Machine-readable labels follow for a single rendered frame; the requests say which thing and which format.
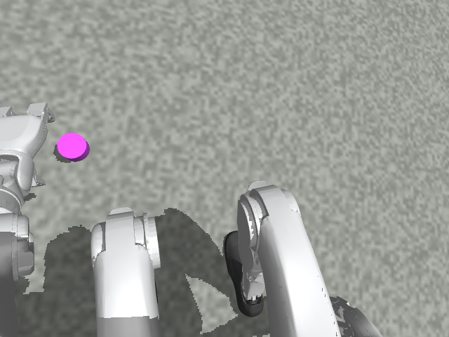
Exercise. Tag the right robot hand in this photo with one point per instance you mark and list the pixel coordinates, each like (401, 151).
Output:
(357, 324)

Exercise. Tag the left robot hand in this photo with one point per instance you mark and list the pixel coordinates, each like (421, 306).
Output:
(25, 133)

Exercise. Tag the right robot foot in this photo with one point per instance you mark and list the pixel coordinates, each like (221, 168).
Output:
(234, 266)

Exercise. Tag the tin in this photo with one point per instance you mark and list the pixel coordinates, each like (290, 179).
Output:
(73, 147)

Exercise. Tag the left robot arm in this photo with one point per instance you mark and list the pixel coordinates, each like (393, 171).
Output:
(16, 242)

